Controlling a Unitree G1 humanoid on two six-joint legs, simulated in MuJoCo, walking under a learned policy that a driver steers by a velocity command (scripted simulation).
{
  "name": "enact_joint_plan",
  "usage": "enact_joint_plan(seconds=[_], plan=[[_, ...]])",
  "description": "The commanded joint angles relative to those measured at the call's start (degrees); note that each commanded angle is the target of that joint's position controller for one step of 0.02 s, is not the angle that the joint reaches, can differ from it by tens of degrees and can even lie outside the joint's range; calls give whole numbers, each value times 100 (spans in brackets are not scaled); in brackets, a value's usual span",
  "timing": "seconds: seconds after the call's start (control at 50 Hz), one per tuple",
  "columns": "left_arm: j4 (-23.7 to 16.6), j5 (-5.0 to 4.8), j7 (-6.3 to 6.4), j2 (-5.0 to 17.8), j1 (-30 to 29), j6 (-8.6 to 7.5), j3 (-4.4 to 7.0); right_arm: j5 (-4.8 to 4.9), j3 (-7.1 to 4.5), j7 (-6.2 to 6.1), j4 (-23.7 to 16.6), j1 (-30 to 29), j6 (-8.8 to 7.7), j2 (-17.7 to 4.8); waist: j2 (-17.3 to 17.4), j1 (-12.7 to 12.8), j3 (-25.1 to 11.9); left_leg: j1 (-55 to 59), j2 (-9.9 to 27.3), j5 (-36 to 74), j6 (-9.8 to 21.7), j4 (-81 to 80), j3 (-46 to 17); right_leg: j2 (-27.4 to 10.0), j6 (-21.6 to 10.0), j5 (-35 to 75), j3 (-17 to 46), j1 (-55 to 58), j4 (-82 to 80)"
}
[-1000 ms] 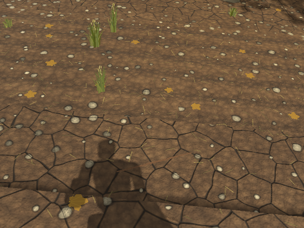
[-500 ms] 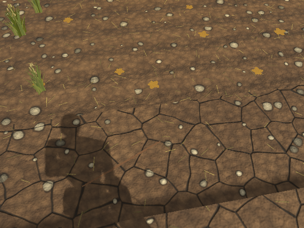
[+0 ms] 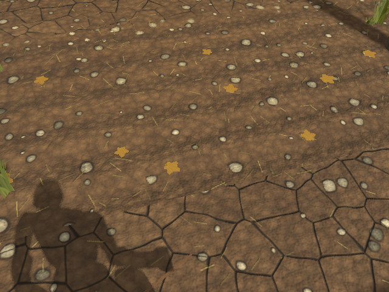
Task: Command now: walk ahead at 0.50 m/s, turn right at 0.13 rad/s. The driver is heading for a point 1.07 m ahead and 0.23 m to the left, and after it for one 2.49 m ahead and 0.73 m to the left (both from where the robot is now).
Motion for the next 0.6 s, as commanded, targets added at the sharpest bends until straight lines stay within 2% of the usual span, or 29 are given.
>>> enact_joint_plan(seconds=[0.02,0.04,0.08,0.12,0.14,0.18,0.2,0.22,0.24,0.26,0.28,0.3,0.32,0.34,0.36,0.38,0.4,0.42,0.44,0.46,0.5,0.52,0.54,0.56,0.58,0.6], plan=[[-333,-35,-83,390,86,110,131,1,-183,18,-98,610,-128,-693,561,-46,165,811,1740,739,962,-2191,-2379,-635,165,451,373,-1413,-65],[-290,-10,-95,287,82,165,114,39,-176,26,-49,661,-178,-651,529,10,118,751,1599,868,880,-2331,-2148,-685,215,666,345,-1277,-300],[-295,-17,-83,312,-85,208,127,97,-183,8,30,888,-248,-720,494,38,29,1007,1461,1651,847,-2473,-1810,-726,266,1154,316,-1408,-678],[-441,47,-141,327,-557,237,137,170,-179,-33,159,1148,-224,-785,452,-26,49,1349,1366,2667,755,-2499,-1498,-861,369,1492,63,-1728,-1152],[-517,93,-170,222,-822,215,75,205,-189,-47,269,1352,-186,-778,480,-100,-38,1522,1324,3084,751,-2486,-1397,-969,465,1681,-203,-1825,-1210],[-590,118,-222,65,-1109,244,5,178,-191,-66,375,1674,-110,-718,484,-233,-105,1597,1200,3269,731,-2448,-1242,-1068,617,1986,-412,-1813,-1417],[-543,112,-235,106,-1076,244,26,101,-205,-84,495,1894,-112,-757,627,-243,-130,1796,1301,3317,804,-2323,-1367,-1167,552,2399,-312,-1945,-1199],[-518,70,-242,206,-1148,240,57,30,-210,-94,443,1931,-108,-833,585,-298,-176,1822,1235,2975,883,-2249,-1329,-1109,555,2581,-458,-2011,-1082],[-499,90,-232,277,-1316,220,80,43,-223,-117,455,2016,-94,-861,474,-326,-149,1815,1247,2718,959,-2168,-1425,-1117,535,2673,-451,-2053,-1147],[-536,104,-226,291,-1530,208,83,55,-218,-135,449,2073,-83,-859,509,-380,-29,1783,1253,2616,993,-2155,-1516,-1112,535,2669,-479,-2114,-1183],[-718,131,-199,343,-2065,158,129,31,-224,-209,685,2538,-117,-800,645,-558,163,2557,1453,2367,1067,-1995,-1983,-1244,542,2812,-115,-3025,-1183],[-799,149,-194,450,-2325,112,154,26,-258,-255,725,2736,-126,-875,586,-653,244,3067,1582,2279,1134,-1893,-2182,-1274,577,2623,-18,-3621,-1252],[-930,104,-161,577,-2789,69,200,-13,-320,-289,755,3012,-152,-1080,619,-895,311,3515,1491,1804,1101,-1869,-2259,-1211,642,2353,-58,-4176,-1525],[-1041,113,-162,538,-3131,34,187,-65,-328,-311,808,3178,-179,-1034,757,-1047,433,3718,1543,1740,1168,-1805,-2445,-1230,697,2284,-32,-4490,-1630],[-1116,108,-183,499,-3312,-2,180,-78,-331,-333,837,3254,-192,-981,767,-1079,518,3747,1574,1745,1197,-1746,-2532,-1264,726,2337,19,-4626,-1748],[-1198,113,-222,567,-3355,-35,196,-67,-340,-377,840,2996,-244,-915,751,-885,707,3228,1482,1412,1062,-1674,-2454,-1409,772,2804,263,-4272,-2266],[-1188,101,-278,462,-3325,-16,161,-131,-344,-370,726,2657,-261,-948,642,-875,686,2481,1248,955,1028,-1611,-2271,-1262,777,3355,-1,-3652,-2562],[-1239,137,-334,293,-3324,-22,115,-94,-298,-352,657,2485,-285,-816,544,-834,683,1797,1213,667,993,-1437,-2291,-1244,682,4029,-23,-2973,-2681],[-1225,135,-393,189,-3183,-19,89,-43,-282,-317,592,2302,-294,-790,439,-787,523,1282,1107,427,932,-1320,-2242,-1191,578,4551,-75,-2314,-2757],[-1206,108,-426,166,-3065,-28,74,-15,-302,-292,507,2135,-313,-877,407,-773,463,915,1017,266,869,-1166,-2201,-1148,497,4870,-108,-1796,-2857],[-1164,-18,-413,104,-2935,-39,19,-45,-297,-254,443,1910,-280,-832,542,-794,408,441,727,112,587,-790,-1879,-1034,479,5048,-265,-699,-3423],[-1110,-55,-390,111,-2846,-64,14,-75,-293,-269,450,1985,-258,-791,510,-889,387,517,646,-20,458,-517,-1853,-1041,555,5110,-237,-293,-3723],[-1028,-88,-340,176,-2687,-91,45,-149,-294,-331,520,2043,-172,-809,474,-850,341,866,643,-2,408,37,-1901,-1167,582,5146,-117,-182,-4005],[-898,-44,-288,280,-2185,-143,83,-232,-290,-397,561,2073,-111,-825,317,-691,191,1257,457,263,375,817,-1878,-1254,608,5330,-72,21,-4489],[-637,-40,-215,346,-1455,-186,128,-252,-303,-449,607,2088,-42,-851,202,-407,-90,1598,317,644,387,1837,-1843,-1317,642,5709,-93,435,-4993],[-308,-27,-126,392,-623,-189,174,-188,-318,-490,681,2045,35,-857,-23,-24,-343,1589,173,816,362,3187,-1710,-1452,701,6415,-125,1220,-5734]])
Velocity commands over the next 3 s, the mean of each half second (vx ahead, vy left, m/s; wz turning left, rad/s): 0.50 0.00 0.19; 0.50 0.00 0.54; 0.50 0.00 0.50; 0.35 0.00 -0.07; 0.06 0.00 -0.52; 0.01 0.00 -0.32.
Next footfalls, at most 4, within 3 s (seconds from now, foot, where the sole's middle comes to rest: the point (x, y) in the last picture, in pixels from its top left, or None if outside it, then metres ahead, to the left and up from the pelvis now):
0.64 right None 0.52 -0.17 -0.94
1.10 left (179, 262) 0.68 0.07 -0.94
1.64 right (175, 192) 1.02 0.11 -0.94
2.12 left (129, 190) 1.02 0.32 -0.94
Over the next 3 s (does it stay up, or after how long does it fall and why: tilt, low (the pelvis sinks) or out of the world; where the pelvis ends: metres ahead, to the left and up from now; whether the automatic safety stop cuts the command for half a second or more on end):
stays up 0.95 0.15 -0.16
